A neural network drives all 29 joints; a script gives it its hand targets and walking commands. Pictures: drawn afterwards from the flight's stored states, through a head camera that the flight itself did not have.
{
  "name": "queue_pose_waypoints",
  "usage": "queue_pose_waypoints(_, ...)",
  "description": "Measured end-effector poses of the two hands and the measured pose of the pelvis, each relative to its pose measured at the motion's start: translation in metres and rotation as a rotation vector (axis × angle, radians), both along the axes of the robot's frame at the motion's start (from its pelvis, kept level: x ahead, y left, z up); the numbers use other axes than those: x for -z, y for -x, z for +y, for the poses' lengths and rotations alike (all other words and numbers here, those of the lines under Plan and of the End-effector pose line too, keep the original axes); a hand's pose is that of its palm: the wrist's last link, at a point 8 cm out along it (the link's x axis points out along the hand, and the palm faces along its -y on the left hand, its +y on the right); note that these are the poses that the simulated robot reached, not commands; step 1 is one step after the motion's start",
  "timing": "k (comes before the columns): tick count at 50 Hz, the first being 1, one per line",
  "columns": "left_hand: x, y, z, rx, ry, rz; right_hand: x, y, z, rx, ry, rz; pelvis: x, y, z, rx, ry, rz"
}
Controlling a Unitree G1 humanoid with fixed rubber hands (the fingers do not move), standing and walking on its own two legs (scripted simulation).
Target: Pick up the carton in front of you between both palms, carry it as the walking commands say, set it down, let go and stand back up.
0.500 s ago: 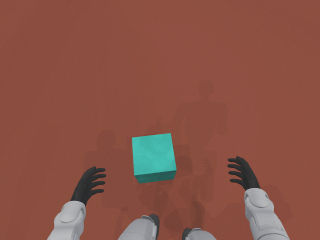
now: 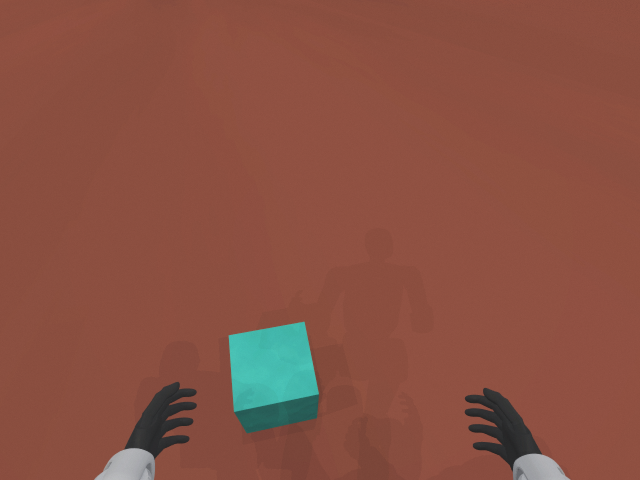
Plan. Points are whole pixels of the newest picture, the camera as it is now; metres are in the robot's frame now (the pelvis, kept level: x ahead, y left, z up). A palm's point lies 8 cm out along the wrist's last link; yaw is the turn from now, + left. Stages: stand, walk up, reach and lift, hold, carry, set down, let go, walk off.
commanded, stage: let go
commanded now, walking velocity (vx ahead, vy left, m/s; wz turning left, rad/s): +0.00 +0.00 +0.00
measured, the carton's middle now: (275, 378) +0.43 +0.12 -0.65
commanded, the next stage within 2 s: stand in 0.18 s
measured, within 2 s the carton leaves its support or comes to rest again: neither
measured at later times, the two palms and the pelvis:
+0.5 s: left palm (79, 467) +0.15 +0.32 -0.10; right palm (545, 462) +0.14 -0.26 -0.07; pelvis +0.02 +0.03 +0.00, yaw -1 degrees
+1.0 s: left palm out of the picture +0.14 +0.33 -0.11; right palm (541, 478) +0.13 -0.26 -0.08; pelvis +0.02 +0.04 +0.00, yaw -2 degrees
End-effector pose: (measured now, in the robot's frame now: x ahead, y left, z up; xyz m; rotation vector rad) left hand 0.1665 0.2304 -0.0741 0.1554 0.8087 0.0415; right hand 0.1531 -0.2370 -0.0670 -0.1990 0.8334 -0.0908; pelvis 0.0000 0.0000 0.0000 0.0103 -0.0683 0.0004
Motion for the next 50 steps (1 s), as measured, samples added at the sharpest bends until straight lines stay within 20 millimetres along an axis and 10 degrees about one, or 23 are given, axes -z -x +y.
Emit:
queue_pose_waypoints(11,-0.005,-0.003,0.031,-0.075,-0.077,-0.006,-0.001,-0.014,0.014,-0.004,0.036,-0.048,0.002,-0.008,0.012,-0.013,0.008,0.039)
queue_pose_waypoints(23,0.023,0.016,0.082,-0.038,-0.167,0.072,-0.001,0.009,-0.027,0.042,0.232,0.078,0.004,-0.014,0.031,0.018,0.019,0.073)
queue_pose_waypoints(50,0.034,0.032,0.103,-0.021,-0.206,0.192,0.012,0.026,-0.024,0.088,0.223,0.183,-0.001,-0.016,0.044,0.028,0.017,0.049)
